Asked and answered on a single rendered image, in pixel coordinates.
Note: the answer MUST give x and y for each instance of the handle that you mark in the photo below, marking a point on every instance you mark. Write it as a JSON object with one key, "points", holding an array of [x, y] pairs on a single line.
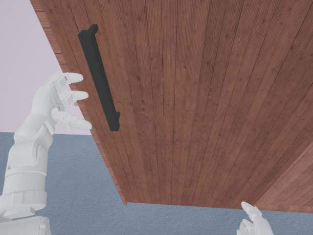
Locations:
{"points": [[92, 54]]}

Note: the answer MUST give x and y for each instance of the wardrobe door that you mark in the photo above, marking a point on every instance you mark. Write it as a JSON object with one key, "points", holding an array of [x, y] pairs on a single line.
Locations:
{"points": [[215, 96], [295, 186]]}

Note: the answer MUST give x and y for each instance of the robot left hand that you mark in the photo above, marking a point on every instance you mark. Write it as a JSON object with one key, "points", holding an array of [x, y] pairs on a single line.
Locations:
{"points": [[46, 101]]}

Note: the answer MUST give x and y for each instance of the robot left upper arm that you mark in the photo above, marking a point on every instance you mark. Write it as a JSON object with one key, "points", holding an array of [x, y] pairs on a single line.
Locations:
{"points": [[37, 225]]}

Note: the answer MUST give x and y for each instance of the robot right hand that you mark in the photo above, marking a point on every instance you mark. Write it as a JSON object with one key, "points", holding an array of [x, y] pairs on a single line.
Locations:
{"points": [[260, 225]]}

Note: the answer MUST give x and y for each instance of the left robot forearm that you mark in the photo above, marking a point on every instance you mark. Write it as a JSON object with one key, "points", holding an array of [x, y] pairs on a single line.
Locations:
{"points": [[24, 185]]}

